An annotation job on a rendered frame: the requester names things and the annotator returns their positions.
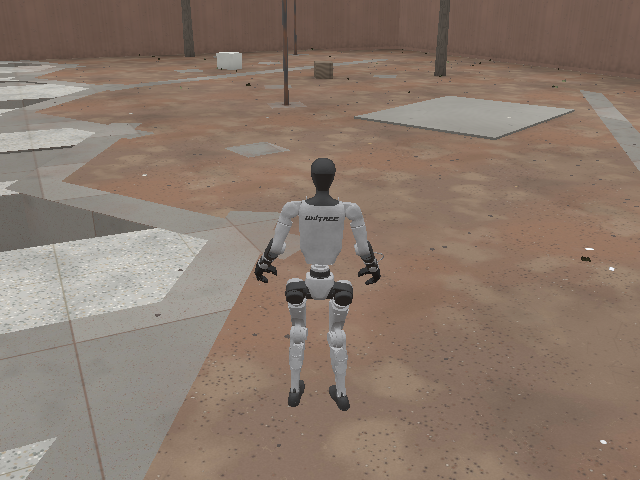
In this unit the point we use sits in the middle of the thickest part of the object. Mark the robot right forearm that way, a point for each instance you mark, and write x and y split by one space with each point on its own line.
369 260

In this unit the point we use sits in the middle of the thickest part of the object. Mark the robot right foot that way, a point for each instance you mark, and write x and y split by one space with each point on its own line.
342 402

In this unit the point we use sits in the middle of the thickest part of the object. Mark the robot left forearm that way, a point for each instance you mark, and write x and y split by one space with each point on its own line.
268 257

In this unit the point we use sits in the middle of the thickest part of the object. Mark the left robot upper arm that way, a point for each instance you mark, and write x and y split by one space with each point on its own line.
289 210

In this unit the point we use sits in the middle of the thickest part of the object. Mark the robot left hand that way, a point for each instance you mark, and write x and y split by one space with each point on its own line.
259 271

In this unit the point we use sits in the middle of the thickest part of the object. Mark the robot right thigh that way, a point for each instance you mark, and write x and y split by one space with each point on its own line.
338 310

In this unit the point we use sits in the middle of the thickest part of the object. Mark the robot right hand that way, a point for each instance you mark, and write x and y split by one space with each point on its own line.
376 275

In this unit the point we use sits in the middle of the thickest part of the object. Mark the right robot upper arm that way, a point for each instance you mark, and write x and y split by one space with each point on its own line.
353 212

